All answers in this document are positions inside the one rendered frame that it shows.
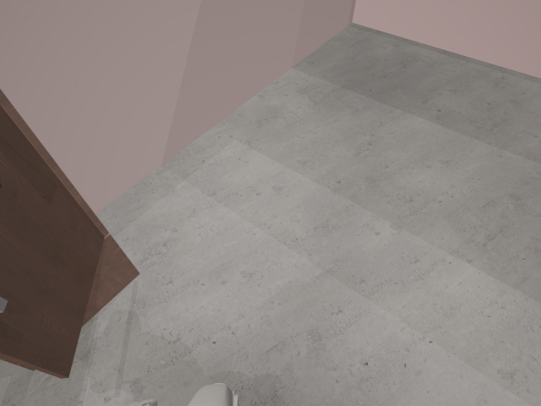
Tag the cupboard door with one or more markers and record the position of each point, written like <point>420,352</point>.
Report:
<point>49,251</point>

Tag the robot left thigh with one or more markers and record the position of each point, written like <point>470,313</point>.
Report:
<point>214,395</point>

